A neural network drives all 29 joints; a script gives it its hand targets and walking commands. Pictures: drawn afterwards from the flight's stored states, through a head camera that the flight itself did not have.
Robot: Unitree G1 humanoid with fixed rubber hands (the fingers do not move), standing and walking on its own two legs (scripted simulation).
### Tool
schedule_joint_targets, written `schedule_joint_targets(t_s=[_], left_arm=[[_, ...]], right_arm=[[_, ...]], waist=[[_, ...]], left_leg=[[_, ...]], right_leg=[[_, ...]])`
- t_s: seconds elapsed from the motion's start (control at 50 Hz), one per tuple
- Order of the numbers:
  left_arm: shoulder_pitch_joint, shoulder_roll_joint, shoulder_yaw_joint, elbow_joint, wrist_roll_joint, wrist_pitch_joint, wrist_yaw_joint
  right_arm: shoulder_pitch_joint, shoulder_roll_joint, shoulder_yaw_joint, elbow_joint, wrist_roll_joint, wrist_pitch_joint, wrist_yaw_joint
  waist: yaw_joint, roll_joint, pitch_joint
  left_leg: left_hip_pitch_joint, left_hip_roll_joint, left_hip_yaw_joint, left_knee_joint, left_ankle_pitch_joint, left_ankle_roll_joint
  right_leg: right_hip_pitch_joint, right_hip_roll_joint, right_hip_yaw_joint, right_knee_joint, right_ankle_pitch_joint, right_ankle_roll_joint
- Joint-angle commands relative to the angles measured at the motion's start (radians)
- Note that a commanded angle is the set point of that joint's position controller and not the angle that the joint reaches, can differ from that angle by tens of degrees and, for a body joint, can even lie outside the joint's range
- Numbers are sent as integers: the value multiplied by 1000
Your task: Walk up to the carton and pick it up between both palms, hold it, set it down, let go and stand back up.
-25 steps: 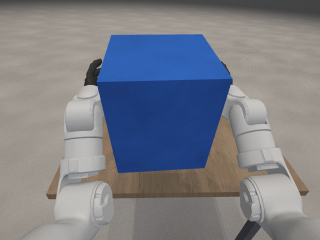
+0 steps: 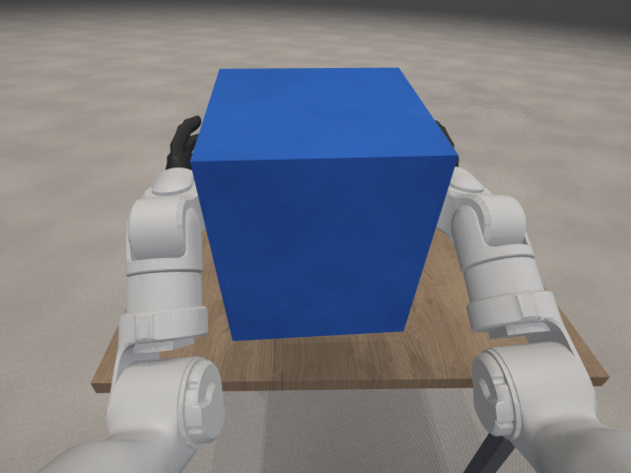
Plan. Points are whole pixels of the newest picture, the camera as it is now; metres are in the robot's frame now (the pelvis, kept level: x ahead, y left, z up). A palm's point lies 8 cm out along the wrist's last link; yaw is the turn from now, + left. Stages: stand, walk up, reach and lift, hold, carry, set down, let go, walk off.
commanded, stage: hold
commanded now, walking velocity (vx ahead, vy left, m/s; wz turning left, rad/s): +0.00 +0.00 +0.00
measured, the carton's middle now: (315, 205) +0.35 +0.02 +0.23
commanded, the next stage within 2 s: set down in 0.38 s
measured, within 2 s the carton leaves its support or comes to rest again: neither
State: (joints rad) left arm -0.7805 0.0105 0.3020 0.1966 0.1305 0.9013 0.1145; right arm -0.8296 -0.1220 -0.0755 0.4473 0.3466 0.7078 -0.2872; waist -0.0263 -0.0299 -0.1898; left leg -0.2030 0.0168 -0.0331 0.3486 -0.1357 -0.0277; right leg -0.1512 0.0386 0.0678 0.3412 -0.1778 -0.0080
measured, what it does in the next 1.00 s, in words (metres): stands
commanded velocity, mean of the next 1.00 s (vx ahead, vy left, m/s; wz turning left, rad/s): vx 0.00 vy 0.00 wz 0.00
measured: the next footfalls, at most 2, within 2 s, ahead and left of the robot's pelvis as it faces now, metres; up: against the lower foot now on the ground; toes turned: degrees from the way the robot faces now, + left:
none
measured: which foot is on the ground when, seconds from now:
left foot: down 0.00-1.00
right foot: down 0.00-1.00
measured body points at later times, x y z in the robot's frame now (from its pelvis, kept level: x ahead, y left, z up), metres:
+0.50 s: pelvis +0.00 +0.00 +0.00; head -0.08 +0.02 +0.44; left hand +0.37 +0.17 +0.25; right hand +0.38 -0.13 +0.26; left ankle +0.03 +0.13 -0.75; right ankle +0.00 -0.12 -0.75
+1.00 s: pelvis +0.00 +0.00 +0.00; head -0.04 +0.01 +0.45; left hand +0.41 +0.17 +0.21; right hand +0.42 -0.13 +0.21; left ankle +0.03 +0.13 -0.75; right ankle +0.00 -0.12 -0.75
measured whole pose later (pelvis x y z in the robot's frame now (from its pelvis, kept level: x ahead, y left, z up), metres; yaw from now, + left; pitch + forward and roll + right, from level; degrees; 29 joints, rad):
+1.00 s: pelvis +0.00 +0.00 +0.00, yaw +0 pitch -3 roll +0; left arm -0.80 0.01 0.36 0.46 0.24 0.51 0.07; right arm -0.92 -0.08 -0.10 0.85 0.18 0.23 -0.16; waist -0.03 -0.03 -0.05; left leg -0.14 0.02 -0.03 0.35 -0.15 -0.03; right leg -0.09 0.04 0.07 0.34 -0.19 -0.01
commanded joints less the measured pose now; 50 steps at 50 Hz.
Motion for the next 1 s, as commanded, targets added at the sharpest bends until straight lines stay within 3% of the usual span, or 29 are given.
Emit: schedule_joint_targets(t_s=[0.0, 0.04, 0.06, 0.1, 0.14, 0.16, 0.18, 0.26, 0.28, 0.3, 0.34, 0.36, 0.38, 0.42, 0.44, 0.46, 0.48, 0.5, 0.52, 0.54, 0.6, 0.62, 0.66, 0.76, 0.82, 0.88, 0.9, 0.92, 0.98], left_arm=[[-913, -608, -535, -106, -144, -61, -225], [-885, -629, -575, -154, -179, -66, -224], [-940, -640, -593, -180, -177, -72, -219], [-947, -630, -595, -199, -188, -75, -207], [-917, -624, -575, -183, -164, -62, -208], [-895, -635, -573, -136, -168, -59, -213], [-907, -640, -573, -176, -172, -64, -209], [-935, -640, -563, -138, -172, -68, -207], [-917, -621, -554, -97, -159, -63, -206], [-934, -647, -577, -172, -188, -71, -213], [-897, -615, -527, -131, -150, -57, -216], [-930, -634, -559, -195, -176, -67, -211], [-875, -546, -436, -34, -69, -63, -217], [-902, -628, -504, -101, -116, -102, -224], [-895, -617, -476, -37, -91, -101, -227], [-887, -642, -481, -38, -113, -129, -234], [-956, -643, -470, -47, -98, -151, -231], [-1027, -600, -423, -46, -87, -187, -229], [-972, -630, -407, 26, -69, -215, -235], [-956, -628, -394, 16, -45, -242, -232], [-868, -607, -306, 146, 34, -310, -265], [-841, -617, -306, 158, 40, -329, -263], [-816, -594, -272, 167, 72, -365, -269], [-762, -598, -273, 217, 64, -388, -272], [-809, -651, -378, 100, 10, -433, -239], [-783, -672, -448, 87, -36, -468, -193], [-769, -676, -469, 52, -46, -483, -184], [-769, -658, -473, 63, -45, -490, -181], [-686, -638, -426, 121, -13, -468, -190]], right_arm=[[-1040, 615, 360, -268, 164, -38, 116], [-1044, 621, 384, -342, 186, -43, 112], [-1072, 620, 390, -369, 191, -44, 111], [-1071, 647, 391, -369, 187, -48, 118], [-1006, 593, 372, -311, 187, -36, 115], [-1056, 595, 366, -353, 180, -46, 120], [-1086, 609, 379, -408, 195, -60, 121], [-1050, 617, 359, -305, 172, -45, 122], [-1007, 592, 336, -250, 156, -36, 126], [-1054, 627, 365, -338, 173, -51, 124], [-1035, 608, 353, -297, 181, -39, 120], [-1048, 623, 375, -329, 189, -48, 125], [-988, 540, 318, -207, 149, -36, 139], [-1090, 615, 346, -281, 156, -95, 147], [-1086, 575, 317, -236, 133, -99, 148], [-1122, 602, 308, -260, 117, -133, 150], [-1117, 591, 293, -210, 100, -141, 155], [-1138, 626, 257, -128, 65, -169, 177], [-1116, 626, 205, -111, 17, -210, 186], [-1084, 630, 232, -94, 4, -248, 205], [-1010, 653, 144, 35, -103, -353, 229], [-975, 643, 131, 76, -116, -382, 236], [-934, 627, 112, 161, -145, -421, 248], [-936, 624, 100, 179, -173, -521, 247], [-1019, 666, 222, 10, -119, -594, 239], [-1036, 687, 291, -52, -95, -611, 240], [-972, 678, 299, -16, -108, -613, 241], [-963, 671, 319, -21, -97, -610, 240], [-878, 642, 287, 74, -126, -579, 239]], waist=[[-99, 117, -390], [-112, 111, -466], [-111, 144, -478], [-94, 120, -472], [-117, 161, -418], [-110, 124, -424], [-97, 135, -471], [-99, 136, -411], [-115, 144, -354], [-109, 112, -445], [-105, 125, -397], [-92, 128, -451], [-102, 109, -282], [-84, 120, -411], [-101, 147, -367], [-89, 108, -401], [-92, 106, -400], [-58, 109, -395], [-66, 140, -359], [-42, 140, -372], [-5, 103, -309], [-19, 109, -328], [-8, 99, -286], [-7, 53, -224], [20, 48, -429], [33, 60, -556], [23, 63, -595], [37, 54, -590], [17, 51, -450]], left_leg=[[221, -49, 15, 20, 80, -17], [248, -46, 11, 53, 176, -30], [261, -50, 7, 47, 155, -33], [231, -55, 11, 39, 150, -31], [263, -47, 2, 40, 175, -42], [243, -46, 1, 32, 146, -37], [242, -44, 1, 41, 165, -32], [238, -43, 7, 29, 118, -31], [244, -42, 8, 26, 96, -41], [249, -39, 8, 45, 169, -34], [240, -45, 5, 34, 128, -24], [253, -39, -4, 40, 183, -32], [219, -67, 11, 4, 67, -15], [253, -55, 1, 27, 157, -7], [245, -60, 1, 24, 127, -16], [273, -53, 3, 26, 156, -9], [264, -55, 7, 19, 131, -13], [232, -44, 12, 8, 78, -12], [235, -38, 7, -12, 65, -16], [265, -35, 16, -8, 100, -22], [263, -39, 55, -31, 66, -2], [278, -35, 48, -31, 103, -3], [295, -51, 57, -33, 124, 3], [318, -52, 65, -29, 145, 3], [397, -50, 57, 24, 331, -13], [453, -38, 40, 80, 454, -24], [480, -37, 39, 81, 499, -35], [466, -44, 46, 78, 479, -32], [441, -40, 48, 60, 438, -26]], right_leg=[[127, 44, -36, -56, 164, 44], [171, 46, -23, -42, 299, 42], [137, 46, -34, -35, 256, 43], [159, 44, -37, -41, 256, 42], [144, 54, -42, -45, 226, 33], [153, 51, -36, -57, 200, 30], [156, 53, -34, -42, 225, 29], [123, 50, -39, -55, 177, 34], [89, 44, -38, -71, 165, 35], [146, 49, -31, -43, 240, 36], [136, 43, -33, -53, 214, 43], [141, 52, -39, -44, 231, 37], [104, 35, -57, -87, 98, 20], [114, 25, -55, -67, 188, 24], [92, 29, -65, -73, 134, 20], [91, 28, -70, -72, 148, 21], [86, 32, -68, -79, 117, 24], [77, 27, -70, -77, 40, 23], [52, 24, -79, -90, 31, 12], [89, 34, -84, -76, 50, 12], [101, 24, -99, -87, 3, 24], [123, 28, -116, -84, 41, 19], [154, 31, -111, -87, 54, 36], [146, 22, -135, -107, 69, 40], [215, 33, -139, -82, 231, 39], [189, 45, -141, -73, 318, 25], [181, 54, -153, -75, 337, 20], [213, 47, -133, -79, 347, 21], [189, 47, -139, -85, 316, 33]])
